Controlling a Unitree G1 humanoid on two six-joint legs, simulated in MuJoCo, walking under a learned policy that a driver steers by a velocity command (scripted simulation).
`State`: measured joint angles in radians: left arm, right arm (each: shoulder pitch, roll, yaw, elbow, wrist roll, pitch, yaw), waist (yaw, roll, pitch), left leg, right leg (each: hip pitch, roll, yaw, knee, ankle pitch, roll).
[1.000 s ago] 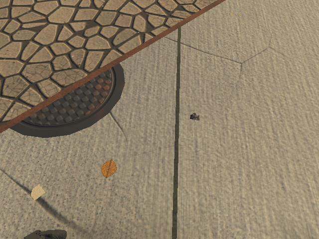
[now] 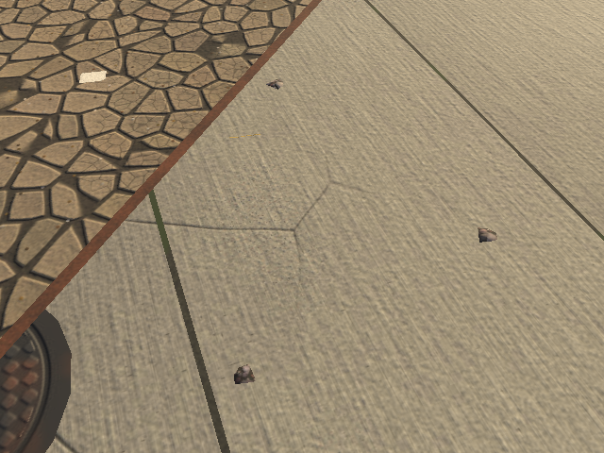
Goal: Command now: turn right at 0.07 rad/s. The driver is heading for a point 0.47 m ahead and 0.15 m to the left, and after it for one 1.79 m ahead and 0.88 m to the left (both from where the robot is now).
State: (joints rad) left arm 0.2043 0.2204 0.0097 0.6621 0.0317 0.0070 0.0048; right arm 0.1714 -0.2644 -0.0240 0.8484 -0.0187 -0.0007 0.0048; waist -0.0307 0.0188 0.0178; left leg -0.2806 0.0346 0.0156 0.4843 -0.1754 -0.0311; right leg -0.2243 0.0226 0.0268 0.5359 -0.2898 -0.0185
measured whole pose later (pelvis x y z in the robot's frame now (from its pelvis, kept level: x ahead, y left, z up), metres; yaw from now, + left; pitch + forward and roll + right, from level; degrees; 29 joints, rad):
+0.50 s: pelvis +0.08 +0.03 +0.00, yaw +0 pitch +0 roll -1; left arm 0.35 0.28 0.06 0.78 -0.02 -0.03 0.02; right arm 0.23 -0.27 -0.05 0.98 0.02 -0.10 0.03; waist -0.01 -0.03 -0.01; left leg -0.25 -0.01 0.05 0.57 -0.31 0.05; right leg -0.24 0.02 0.06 0.81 -0.47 -0.01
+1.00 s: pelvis +0.33 -0.01 -0.01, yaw +6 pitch +2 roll +0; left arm 0.03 0.25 0.04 0.67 0.01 -0.10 -0.02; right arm 0.40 -0.27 -0.04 0.97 0.03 -0.05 -0.01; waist -0.07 0.01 0.06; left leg -0.21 -0.01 -0.09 1.08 -0.52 -0.01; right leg -0.46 -0.01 -0.06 0.56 -0.13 -0.03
